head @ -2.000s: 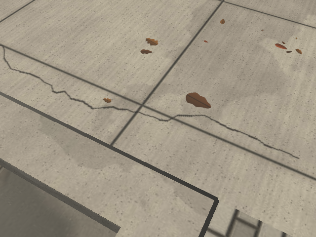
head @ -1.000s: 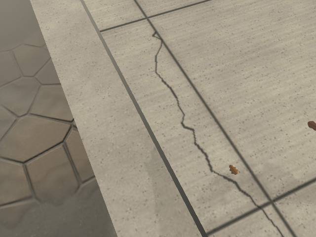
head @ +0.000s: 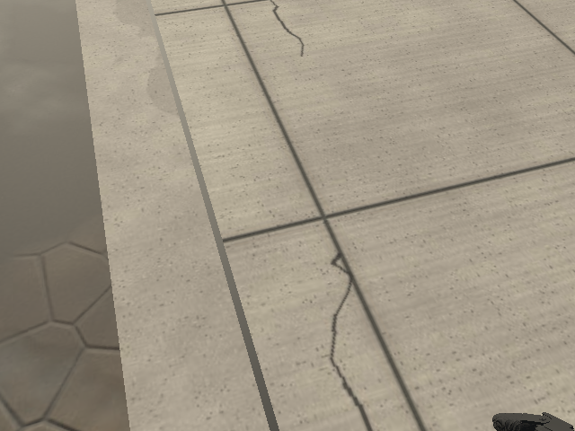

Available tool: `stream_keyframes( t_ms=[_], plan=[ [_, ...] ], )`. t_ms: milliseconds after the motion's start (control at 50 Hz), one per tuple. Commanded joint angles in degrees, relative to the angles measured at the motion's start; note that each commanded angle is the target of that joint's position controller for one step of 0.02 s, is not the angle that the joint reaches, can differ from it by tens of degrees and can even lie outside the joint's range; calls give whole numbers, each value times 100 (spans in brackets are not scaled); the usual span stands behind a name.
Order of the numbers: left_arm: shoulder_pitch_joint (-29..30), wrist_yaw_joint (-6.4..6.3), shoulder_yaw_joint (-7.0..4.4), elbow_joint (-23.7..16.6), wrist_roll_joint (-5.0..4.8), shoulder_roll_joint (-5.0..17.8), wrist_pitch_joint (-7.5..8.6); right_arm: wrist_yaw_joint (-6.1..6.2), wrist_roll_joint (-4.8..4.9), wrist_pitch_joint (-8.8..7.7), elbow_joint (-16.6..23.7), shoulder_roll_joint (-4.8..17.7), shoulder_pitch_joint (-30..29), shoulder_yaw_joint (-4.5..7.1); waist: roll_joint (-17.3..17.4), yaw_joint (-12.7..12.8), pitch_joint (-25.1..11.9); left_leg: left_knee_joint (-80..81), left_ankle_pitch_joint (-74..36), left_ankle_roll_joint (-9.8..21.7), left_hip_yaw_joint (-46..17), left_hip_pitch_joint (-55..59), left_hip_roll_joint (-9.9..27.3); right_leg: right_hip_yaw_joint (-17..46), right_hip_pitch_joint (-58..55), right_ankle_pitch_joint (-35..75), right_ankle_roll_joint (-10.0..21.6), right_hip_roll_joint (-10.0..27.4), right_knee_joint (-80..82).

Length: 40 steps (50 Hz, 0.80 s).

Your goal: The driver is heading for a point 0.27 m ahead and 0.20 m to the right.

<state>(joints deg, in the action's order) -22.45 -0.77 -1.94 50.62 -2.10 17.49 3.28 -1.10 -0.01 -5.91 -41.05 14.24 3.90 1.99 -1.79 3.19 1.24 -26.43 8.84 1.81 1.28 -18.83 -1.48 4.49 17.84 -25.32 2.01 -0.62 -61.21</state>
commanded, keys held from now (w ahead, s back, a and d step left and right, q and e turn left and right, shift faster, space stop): w+e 0.24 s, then no key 0.76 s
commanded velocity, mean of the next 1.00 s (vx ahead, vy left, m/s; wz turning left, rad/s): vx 0.23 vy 0.00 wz -0.25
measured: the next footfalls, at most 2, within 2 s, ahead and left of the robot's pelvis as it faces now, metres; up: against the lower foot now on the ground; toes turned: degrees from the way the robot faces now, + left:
right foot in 0.40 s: +0.36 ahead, -0.19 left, +0.00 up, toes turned -15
left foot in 0.76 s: +0.40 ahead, +0.05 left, +0.00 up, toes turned -13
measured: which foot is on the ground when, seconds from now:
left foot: down 0.00-0.40, up 0.42-0.74, down 0.76-1.00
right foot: up 0.00-0.38, down 0.40-1.00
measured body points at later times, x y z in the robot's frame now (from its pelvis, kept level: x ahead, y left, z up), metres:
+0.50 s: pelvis +0.23 -0.06 -0.01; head +0.28 -0.09 +0.44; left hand +0.49 +0.13 -0.10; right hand +0.22 -0.35 -0.15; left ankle +0.13 +0.11 -0.65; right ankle +0.32 -0.17 -0.74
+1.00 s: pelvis +0.33 -0.06 +0.00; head +0.34 -0.05 +0.45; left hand +0.48 +0.16 -0.14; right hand +0.36 -0.33 -0.13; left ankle +0.36 +0.06 -0.74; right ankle +0.32 -0.18 -0.74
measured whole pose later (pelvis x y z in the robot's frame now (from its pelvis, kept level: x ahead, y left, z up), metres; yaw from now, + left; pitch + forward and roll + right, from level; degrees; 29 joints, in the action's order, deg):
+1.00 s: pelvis +0.33 -0.06 +0.00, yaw -15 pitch -1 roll -1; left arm -9.5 -0.7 -0.9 55.1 0.7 13.6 -0.1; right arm 1.4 -0.6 -1.1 -53.8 13.8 10.6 0.6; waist -0.2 0.4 0.7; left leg -29.0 15.2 -0.7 0.4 -13.3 1.7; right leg -1.1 13.6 -12.8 0.5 -0.7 -26.9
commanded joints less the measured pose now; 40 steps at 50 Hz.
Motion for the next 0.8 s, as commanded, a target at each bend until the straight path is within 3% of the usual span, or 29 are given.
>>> stream_keyframes(
  t_ms=[20, 60, 100, 200, 260, 320, 340, 380, 400, 420, 440, 460, 480, 500, 520, 540, 580, 640, 700, 740, 760, 780, 800],
  plan=[
    [363, 5, -193, -570, 21, 543, 34, -10, -49, -38, -36, 432, 613, 143, 706, -398, -153, 1567, 384, 920, -1849, 1773, 1690, 218, 2296, 667, -54, 747, -645],
    [290, 57, -163, -602, 21, 304, -79, -21, -62, -83, -108, 507, 437, 181, 811, -209, -39, 1884, -81, 916, -1226, 1162, 1564, 134, 2005, 976, -131, 869, -549],
    [473, 72, -159, -753, 46, 280, -141, -4, -89, -132, -200, 669, 444, 229, 636, -170, 43, 2049, -449, 1009, -810, 978, 1602, 173, 2152, 1361, -224, 922, -350],
    [1273, 240, -81, -1034, 87, 221, -83, 42, -74, -123, -413, 1023, 639, 283, 424, -431, 220, 2126, -1096, 884, 231, 1070, 1417, -125, 2041, 2692, -223, 855, 1303],
    [1970, 354, -6, -1310, 111, 122, -43, 64, -11, -29, -587, 1212, 1005, 308, 243, -706, 414, 1990, -1505, 821, 476, 1507, 1540, -402, 2058, 2776, -115, 752, 2107],
    [2146, 439, -30, -1515, 161, 203, -17, 96, 80, 188, -771, 1360, 1239, 317, 426, -641, 272, 1236, -3293, 632, 602, 2118, 1650, -650, 1760, 2275, 40, 431, 2677],
    [1954, 453, -87, -1494, 187, 351, -5, 122, 102, 241, -784, 1428, 1247, 327, 584, -501, 50, 836, -3996, 536, 615, 2281, 1662, -729, 1406, 2085, 115, 247, 2779],
    [811, 412, -324, -1160, 213, 790, 31, 175, 118, 327, -785, 1428, 1145, 302, 565, 161, -641, -737, -4332, 199, 824, 2069, 1337, -819, -242, 2746, 366, -138, 3455],
    [283, 291, -452, -1045, 248, 1222, -18, 180, -34, 269, -683, 1239, 1390, 215, 66, 297, -1187, -2032, -2717, -96, 901, 1009, 1019, -158, -1771, 4882, 582, 454, 3238],
    [401, 171, -436, -1122, 370, 1639, -104, 44, -241, 157, -575, 476, 2219, -54, -1393, -285, -2139, -4360, 2859, -553, 751, -1379, 141, 2219, -4109, 7467, 1872, 2322, 2645],
    [151, 171, -305, -1228, 325, 1098, -136, -4, -37, 117, -839, 921, 2157, 8, -599, 191, -3351, -5064, 3342, -566, -533, -1244, 126, 2787, -4104, 7288, 2208, 2598, 2989],
    [427, 189, -255, -1193, 287, 923, -139, -8, 204, 139, -644, 1166, 1446, 108, -347, 260, -2603, -5009, 3005, -499, -601, -1524, 432, 1923, -3490, 6853, 1921, 2190, 3208],
    [809, 181, -222, -1137, 204, 770, -118, 57, 192, 171, -522, 1027, 1129, 65, -168, 91, -1789, -4581, 2615, -472, -448, -1759, 621, 1425, -2694, 6055, 1631, 1857, 3437],
    [1130, 155, -161, -1136, 204, 569, -107, 148, 104, 237, -557, 1010, 989, 84, 9, -54, -1250, -4243, 2279, -499, -432, -1636, 748, 1164, -1849, 5442, 1480, 1684, 3722],
    [1378, 143, -137, -1124, 255, 506, -106, 201, 72, 350, -583, 1018, 1132, 109, -101, -310, -1029, -3992, 2011, -522, -452, -1057, 822, 891, -1006, 5073, 1420, 1549, 4012],
    [1591, 152, -142, -1121, 326, 510, -101, 243, 61, 459, -657, 923, 1360, 101, -233, -496, -946, -3750, 1819, -567, -372, -572, 762, 683, -400, 4766, 1399, 1451, 4239],
    [1858, 160, -159, -1072, 368, 501, -67, 323, 9, 564, -745, 719, 1579, 61, -356, -649, -897, -2961, 1644, -640, -248, -67, 676, 330, 133, 4532, 1384, 1293, 4408],
    [1845, 117, -166, -901, 359, 490, -88, 357, -32, 633, -740, 658, 1318, 39, -431, -498, -973, -1975, 871, -569, -250, 301, 652, 256, 196, 3337, 1264, 1236, 4545],
    [1843, 96, -116, -707, 339, 415, -153, 324, -37, 678, -725, 716, 1056, 74, -459, -431, -700, -1211, 399, -422, -202, 634, 565, 365, 409, 1399, 1067, 1160, 4650],
    [1824, 104, -24, -565, 289, 204, -178, 292, -133, 653, -764, 671, 1033, 73, -339, -534, -445, -282, -41, -247, -132, 1122, 482, 318, 656, 231, 699, 892, 4504],
    [1595, 117, 40, -432, 319, 43, -170, 302, -199, 632, -716, 794, 984, 82, -94, -489, -298, 166, -393, -121, -490, 1266, 785, 260, 753, -126, 392, 685, 4339],
    [1289, 132, 26, -371, 380, 71, -154, 333, -176, 623, -621, 1208, 823, 146, 594, -168, -142, 338, -602, 93, -902, 1058, 1222, -28, 729, -154, 123, 282, 3907],
    [1130, 99, 39, -311, 353, -41, -186, 306, -126, 616, -740, 1117, 589, 139, 1301, 55, -200, 625, 956, 273, -950, 126, 1178, -417, -76, 458, -51, 62, 3816]
  ],
)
